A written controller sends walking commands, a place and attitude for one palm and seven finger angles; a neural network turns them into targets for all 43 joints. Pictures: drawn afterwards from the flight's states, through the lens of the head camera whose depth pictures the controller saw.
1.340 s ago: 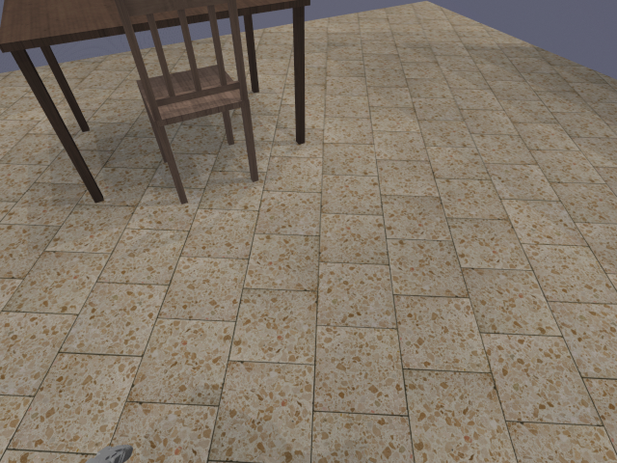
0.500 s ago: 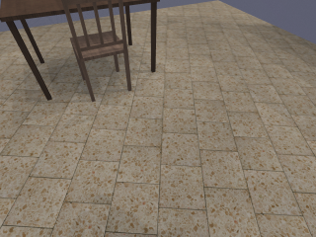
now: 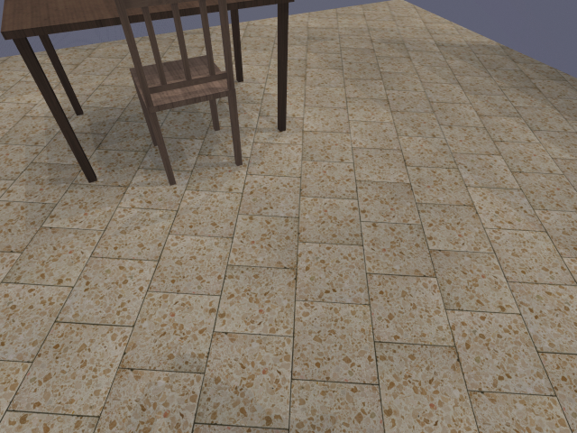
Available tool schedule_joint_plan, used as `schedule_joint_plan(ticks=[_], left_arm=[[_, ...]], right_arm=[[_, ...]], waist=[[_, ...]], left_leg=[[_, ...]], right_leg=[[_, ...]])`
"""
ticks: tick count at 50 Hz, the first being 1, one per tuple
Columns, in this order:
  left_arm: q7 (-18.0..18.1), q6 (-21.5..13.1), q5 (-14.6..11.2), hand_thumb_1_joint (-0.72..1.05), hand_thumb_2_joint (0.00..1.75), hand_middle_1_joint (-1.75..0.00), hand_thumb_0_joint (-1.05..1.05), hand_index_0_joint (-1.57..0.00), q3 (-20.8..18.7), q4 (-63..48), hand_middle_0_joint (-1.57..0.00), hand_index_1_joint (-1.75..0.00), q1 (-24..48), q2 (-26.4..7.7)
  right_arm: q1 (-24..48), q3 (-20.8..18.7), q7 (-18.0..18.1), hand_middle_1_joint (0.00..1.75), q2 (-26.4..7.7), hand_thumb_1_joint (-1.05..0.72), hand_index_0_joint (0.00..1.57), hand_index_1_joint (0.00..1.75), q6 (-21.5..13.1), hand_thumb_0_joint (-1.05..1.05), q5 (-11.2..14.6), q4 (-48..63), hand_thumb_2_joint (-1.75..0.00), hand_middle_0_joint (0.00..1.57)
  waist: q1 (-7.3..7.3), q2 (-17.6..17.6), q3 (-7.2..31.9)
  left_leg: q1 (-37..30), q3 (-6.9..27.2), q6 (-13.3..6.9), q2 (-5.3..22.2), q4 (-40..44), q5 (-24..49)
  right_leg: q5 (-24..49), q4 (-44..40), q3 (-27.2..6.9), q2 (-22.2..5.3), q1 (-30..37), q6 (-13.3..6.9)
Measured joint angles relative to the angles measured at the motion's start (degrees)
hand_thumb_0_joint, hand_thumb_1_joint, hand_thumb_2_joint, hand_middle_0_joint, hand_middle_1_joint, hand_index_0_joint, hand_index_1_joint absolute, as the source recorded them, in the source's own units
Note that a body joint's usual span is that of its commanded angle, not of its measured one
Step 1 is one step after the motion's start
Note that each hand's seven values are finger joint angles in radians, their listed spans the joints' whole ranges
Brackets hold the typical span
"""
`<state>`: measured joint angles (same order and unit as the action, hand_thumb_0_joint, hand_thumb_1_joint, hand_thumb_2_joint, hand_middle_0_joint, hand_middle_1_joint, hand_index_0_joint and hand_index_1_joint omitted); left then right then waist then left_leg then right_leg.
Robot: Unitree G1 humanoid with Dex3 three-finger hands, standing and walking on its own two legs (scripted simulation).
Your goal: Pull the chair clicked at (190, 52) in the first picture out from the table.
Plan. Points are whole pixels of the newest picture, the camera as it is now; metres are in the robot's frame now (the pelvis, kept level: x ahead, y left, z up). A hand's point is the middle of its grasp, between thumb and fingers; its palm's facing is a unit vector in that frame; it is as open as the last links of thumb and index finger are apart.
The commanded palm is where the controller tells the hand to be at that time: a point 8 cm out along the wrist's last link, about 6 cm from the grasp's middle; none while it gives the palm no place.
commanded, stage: look at it before walking up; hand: left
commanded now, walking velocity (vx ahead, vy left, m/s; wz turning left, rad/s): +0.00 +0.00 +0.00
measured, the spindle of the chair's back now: (181, 43) +1.48 +0.52 -0.09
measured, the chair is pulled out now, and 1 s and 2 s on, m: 0.00 0.00 0.00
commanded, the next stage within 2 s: walk to a spot facing it in 0.10 s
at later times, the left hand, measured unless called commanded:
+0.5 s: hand out of the picture +0.04 +0.19 -0.19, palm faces -0.06 -0.98 -0.20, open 7.4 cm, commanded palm none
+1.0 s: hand (170, 422) +0.18 +0.21 -0.21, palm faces -0.09 -0.98 -0.15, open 7.4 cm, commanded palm none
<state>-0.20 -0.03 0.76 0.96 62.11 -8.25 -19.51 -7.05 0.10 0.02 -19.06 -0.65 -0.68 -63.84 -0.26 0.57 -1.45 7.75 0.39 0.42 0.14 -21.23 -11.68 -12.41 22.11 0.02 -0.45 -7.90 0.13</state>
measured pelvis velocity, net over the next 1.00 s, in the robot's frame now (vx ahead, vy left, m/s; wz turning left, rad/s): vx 0.24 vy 0.03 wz -0.19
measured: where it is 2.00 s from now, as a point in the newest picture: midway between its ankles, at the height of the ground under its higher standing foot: (311, 322)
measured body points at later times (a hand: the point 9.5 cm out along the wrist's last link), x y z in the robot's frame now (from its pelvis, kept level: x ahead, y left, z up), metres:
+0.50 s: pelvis +0.05 -0.01 -0.02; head +0.04 +0.00 +0.43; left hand +0.04 +0.24 -0.17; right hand +0.04 -0.26 -0.17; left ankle +0.00 +0.12 -0.75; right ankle +0.00 -0.12 -0.75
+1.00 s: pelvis +0.24 +0.03 -0.03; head +0.25 +0.06 +0.42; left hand +0.19 +0.27 -0.19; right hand +0.31 -0.21 -0.15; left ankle +0.31 +0.10 -0.75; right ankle +0.08 -0.08 -0.65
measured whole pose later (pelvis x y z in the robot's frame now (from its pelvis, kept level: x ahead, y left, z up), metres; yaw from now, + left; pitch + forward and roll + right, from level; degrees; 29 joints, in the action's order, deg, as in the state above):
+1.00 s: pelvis +0.24 +0.03 -0.03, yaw -11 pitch -2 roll -1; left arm 0.5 -1.2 1.3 -2.5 66.1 -26.0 -10.0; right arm -7.9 -1.8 0.0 -7.7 -4.5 -1.4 -56.9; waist -1.9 3.1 -2.3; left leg 21.3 -10.6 -4.3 2.7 -39.0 -16.4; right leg -25.1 70.0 -1.8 -0.7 -16.3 -2.6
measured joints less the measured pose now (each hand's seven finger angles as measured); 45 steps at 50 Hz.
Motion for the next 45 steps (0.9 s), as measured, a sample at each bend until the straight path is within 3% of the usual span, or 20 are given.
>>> schedule_joint_plan(ticks=[13,20,27,30,33,35,39,42,44,45], left_arm=[[0.3,0.1,0.0,0.9,0.9,-0.3,0.0,-0.21,0.1,0.3,-0.2,-0.3,-0.6,0.3],[-0.7,1.3,0.6,0.91,0.9,-0.3,0.0,-0.2,-0.4,0.3,-0.2,-0.3,-6.5,3.5],[-1.4,0.4,0.7,0.91,0.9,-0.3,0.0,-0.2,-1.1,1.1,-0.2,-0.3,-12.9,7.2],[-1.0,-1.4,0.8,0.91,0.9,-0.3,0.0,-0.2,-1.5,0.9,-0.2,-0.3,-14.1,9.0],[0.4,-3.7,0.8,0.91,0.9,-0.3,0.0,-0.2,-1.8,0.5,-0.2,-0.3,-16.5,10.4],[1.1,-4.1,1.1,0.91,0.9,-0.3,0.0,-0.2,-1.7,0.9,-0.2,-0.3,-18.7,11.3],[1.4,-3.3,1.3,0.91,0.9,-0.3,0.0,-0.2,-1.4,3.4,-0.2,-0.3,-22.5,12.7],[1.1,-2.7,1.0,0.9,0.9,-0.3,0.0,-0.21,-1.5,5.4,-0.2,-0.3,-23.7,12.9],[0.9,-2.5,0.7,0.9,0.9,-0.3,0.0,-0.21,-1.9,6.2,-0.2,-0.3,-24.2,12.6],[0.8,-2.3,0.5,0.9,0.9,-0.3,0.0,-0.21,-2.2,6.4,-0.2,-0.3,-24.2,12.4]], right_arm=[[0.1,0.1,0.1,0.3,0.1,-0.91,0.2,0.3,0.2,0.0,-0.1,-0.2,-0.9,0.2],[-4.7,0.0,-0.3,0.3,3.4,-0.91,0.2,0.3,1.0,0.0,-1.0,0.0,-0.9,0.2],[-11.3,-0.8,-0.2,0.3,7.0,-0.91,0.2,0.3,-0.3,0.0,-0.6,-0.6,-0.9,0.2],[-13.6,-1.2,0.0,0.3,7.6,-0.91,0.2,0.3,0.0,0.0,-0.5,-1.7,-0.9,0.2],[-12.8,-1.3,-0.1,0.3,8.3,-0.91,0.2,0.3,0.7,0.01,-0.7,-2.4,-0.9,0.2],[-10.7,-1.7,-0.4,0.3,8.3,-0.91,0.2,0.3,0.6,0.01,-0.7,-1.6,-0.9,0.2],[-4.4,-2.3,-1.1,0.3,8.4,-0.91,0.19,0.3,0.2,0.01,-0.4,2.7,-0.9,0.2],[0.0,-2.3,-1.5,0.3,9.1,-0.91,0.19,0.3,-1.2,0.01,0.1,6.0,-0.9,0.2],[1.5,-2.1,-1.3,0.3,9.4,-0.91,0.19,0.3,-2.9,0.01,0.0,7.8,-0.9,0.2],[1.9,-2.2,-1.0,0.3,9.7,-0.91,0.19,0.3,-3.7,0.01,-0.3,8.3,-0.9,0.2]], waist=[[-0.13,-0.1,0.2],[-0.63,0.1,3.4],[-0.1,0.2,3.1],[-0.07,-1.4,2.9],[-1.97,-0.8,2.0],[-3.06,-0.1,1.4],[-3.14,0.6,0.2],[-2.56,1.3,-0.9],[-1.87,1.6,-1.3],[-1.32,1.6,-1.4]], left_leg=[[-0.1,-0.1,0.1,0.2,0.2,0.0],[1.2,-1.9,-0.2,1.0,-5.5,-6.8],[1.0,-3.5,0.7,2.2,-11.7,-12.3],[4.1,-3.0,0.3,3.8,-20.3,-15.7],[11.5,-3.9,0.0,3.1,-36.4,-18.0],[16.2,-4.9,-0.1,3.0,-40.6,-18.0],[23.4,-5.7,0.1,4.0,-34.4,-11.7],[23.6,-6.6,-0.5,3.9,-24.0,-4.3],[20.4,-7.4,-1.1,3.1,-17.4,-0.1],[19.4,-7.6,-2.1,2.9,-17.3,-0.4]], right_leg=[[0.1,-0.3,-0.1,0.2,0.1,0.0],[-6.2,5.5,-1.8,1.1,-2.1,-0.9],[-11.6,13.3,-3.0,2.1,-3.2,-1.3],[-13.7,13.5,-1.5,3.4,-2.0,-2.0],[-13.5,10.2,-2.0,3.2,1.1,-2.4],[-12.7,7.0,-3.4,2.8,3.6,-2.4],[-11.9,1.1,-5.6,1.9,8.4,-1.2],[-13.1,-0.8,-6.7,1.0,11.7,-0.1],[-16.3,3.4,-6.9,0.6,12.0,0.1],[-18.2,9.5,-6.4,0.6,10.3,-0.3]])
